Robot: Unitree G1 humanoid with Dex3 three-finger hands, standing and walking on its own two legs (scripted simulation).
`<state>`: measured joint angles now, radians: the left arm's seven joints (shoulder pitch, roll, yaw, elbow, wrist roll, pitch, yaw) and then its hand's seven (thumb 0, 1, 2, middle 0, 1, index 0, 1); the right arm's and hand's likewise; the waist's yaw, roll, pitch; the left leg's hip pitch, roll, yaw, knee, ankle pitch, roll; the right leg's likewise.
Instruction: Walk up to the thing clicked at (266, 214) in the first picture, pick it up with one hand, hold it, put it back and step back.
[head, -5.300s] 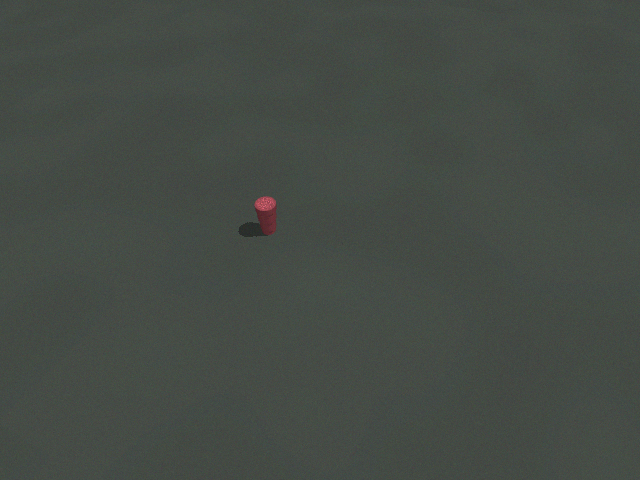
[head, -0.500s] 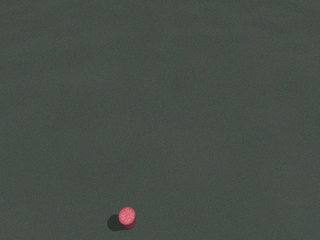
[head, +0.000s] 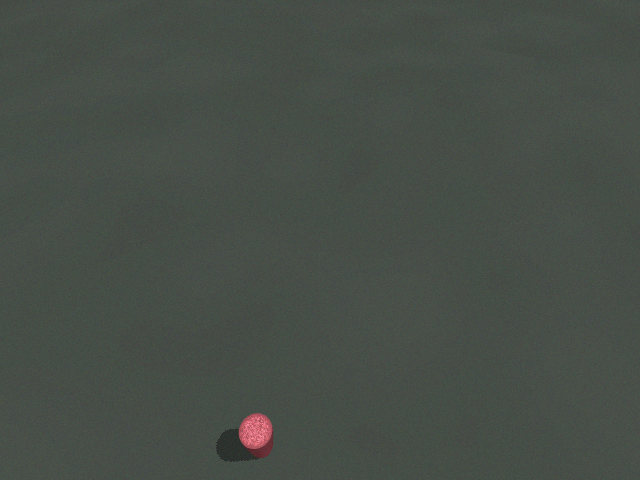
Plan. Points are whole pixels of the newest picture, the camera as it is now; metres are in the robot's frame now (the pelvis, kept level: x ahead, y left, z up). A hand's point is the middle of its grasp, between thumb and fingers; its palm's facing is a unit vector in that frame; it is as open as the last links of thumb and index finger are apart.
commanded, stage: stand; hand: left
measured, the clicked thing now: (259, 439) +0.36 +0.18 -0.70
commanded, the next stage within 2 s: go down in 1.82 s
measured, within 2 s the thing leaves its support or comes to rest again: neither
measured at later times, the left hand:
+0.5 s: hand out of the picture +0.06 +0.25 -0.16, palm faces -0.02 -0.94 -0.34, open 7.4 cm
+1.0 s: hand out of the picture +0.08 +0.25 -0.16, palm faces -0.02 -0.94 -0.34, open 7.4 cm
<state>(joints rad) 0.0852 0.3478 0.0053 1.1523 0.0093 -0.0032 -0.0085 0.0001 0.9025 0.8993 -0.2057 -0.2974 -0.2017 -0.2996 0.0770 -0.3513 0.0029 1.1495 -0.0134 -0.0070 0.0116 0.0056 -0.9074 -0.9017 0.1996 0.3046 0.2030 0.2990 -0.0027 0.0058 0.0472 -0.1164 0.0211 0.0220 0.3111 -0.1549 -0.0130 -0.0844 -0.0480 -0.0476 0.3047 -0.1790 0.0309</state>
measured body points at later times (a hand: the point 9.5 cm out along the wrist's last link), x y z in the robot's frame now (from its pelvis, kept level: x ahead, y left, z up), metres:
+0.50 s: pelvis +0.00 +0.00 +0.00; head +0.00 +0.00 +0.45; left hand +0.06 +0.30 -0.13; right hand +0.07 -0.30 -0.13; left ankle +0.01 +0.13 -0.75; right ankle -0.01 -0.14 -0.75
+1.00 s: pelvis +0.01 +0.00 +0.00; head +0.01 +0.00 +0.45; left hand +0.08 +0.30 -0.13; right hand +0.09 -0.30 -0.13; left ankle +0.01 +0.13 -0.75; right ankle -0.01 -0.14 -0.75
